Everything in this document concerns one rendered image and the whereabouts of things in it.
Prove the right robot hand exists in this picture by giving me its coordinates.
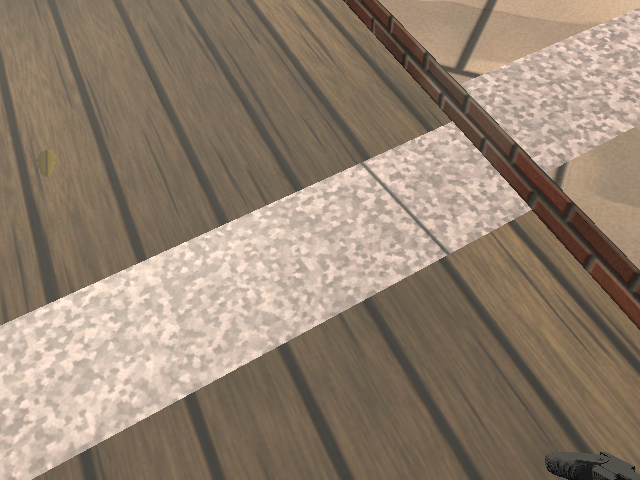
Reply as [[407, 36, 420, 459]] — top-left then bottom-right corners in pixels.
[[545, 451, 640, 480]]

